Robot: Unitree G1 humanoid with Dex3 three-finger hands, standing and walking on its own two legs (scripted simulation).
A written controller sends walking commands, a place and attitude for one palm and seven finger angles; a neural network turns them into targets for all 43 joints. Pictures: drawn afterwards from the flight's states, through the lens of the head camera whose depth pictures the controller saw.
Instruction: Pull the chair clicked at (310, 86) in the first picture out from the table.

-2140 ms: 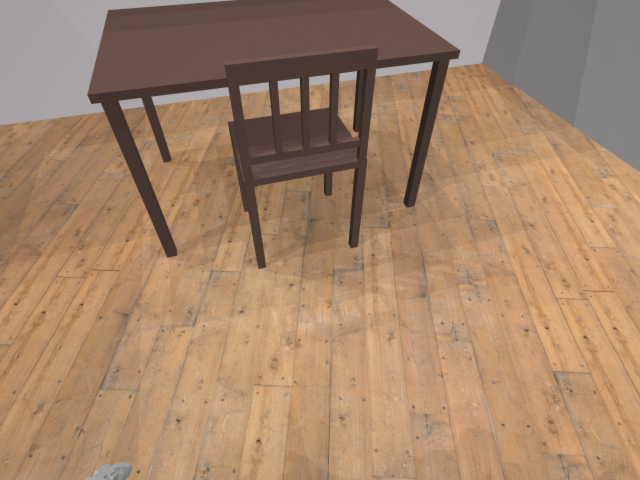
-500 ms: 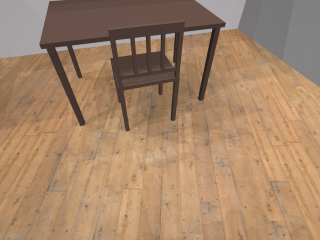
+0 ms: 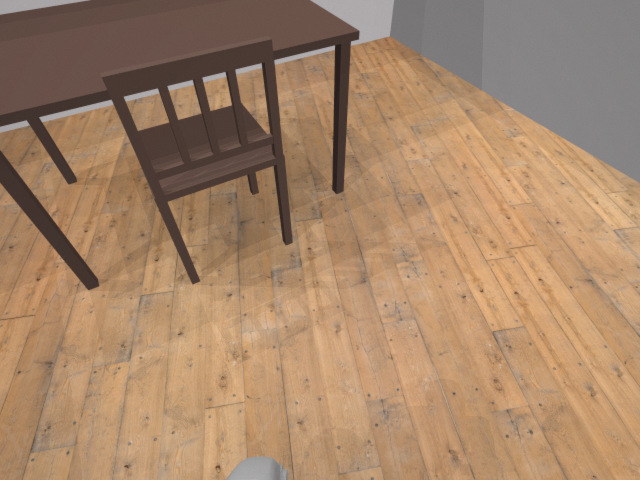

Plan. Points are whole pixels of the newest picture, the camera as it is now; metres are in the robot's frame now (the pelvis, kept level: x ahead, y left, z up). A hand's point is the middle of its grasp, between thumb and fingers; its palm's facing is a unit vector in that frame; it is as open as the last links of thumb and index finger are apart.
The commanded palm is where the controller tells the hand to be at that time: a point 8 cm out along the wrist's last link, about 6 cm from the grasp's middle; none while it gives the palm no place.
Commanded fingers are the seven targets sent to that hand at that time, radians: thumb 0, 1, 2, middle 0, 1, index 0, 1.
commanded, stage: walk to a spot facing it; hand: left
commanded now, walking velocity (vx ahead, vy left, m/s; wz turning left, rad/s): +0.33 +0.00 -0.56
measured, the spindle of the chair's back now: (207, 117) +1.00 +0.43 -0.12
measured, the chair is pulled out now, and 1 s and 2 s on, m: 0.00 0.00 0.00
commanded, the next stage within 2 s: turn to face it in 1.78 s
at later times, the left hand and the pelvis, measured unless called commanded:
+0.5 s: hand (182, 367) +0.31 +0.28 -0.17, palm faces -0.23 -0.95 -0.21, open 7.3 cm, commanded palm none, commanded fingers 0.00 0.90 0.90 -0.20 -0.30 -0.20 -0.30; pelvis +0.19 +0.09 +0.00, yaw -19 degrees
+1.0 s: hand (323, 266) +0.55 +0.06 -0.18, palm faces -0.60 -0.78 -0.16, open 7.3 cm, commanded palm none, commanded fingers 0.00 0.90 0.90 -0.20 -0.30 -0.20 -0.30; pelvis +0.36 -0.02 -0.02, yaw -37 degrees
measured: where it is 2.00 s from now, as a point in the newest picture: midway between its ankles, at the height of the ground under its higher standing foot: (377, 375)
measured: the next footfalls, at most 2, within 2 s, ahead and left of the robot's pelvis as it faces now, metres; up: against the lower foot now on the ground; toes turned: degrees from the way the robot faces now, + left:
left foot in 0.28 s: +0.23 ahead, +0.16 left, +0.00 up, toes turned -5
right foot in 0.88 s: +0.40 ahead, -0.11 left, +0.00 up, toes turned -40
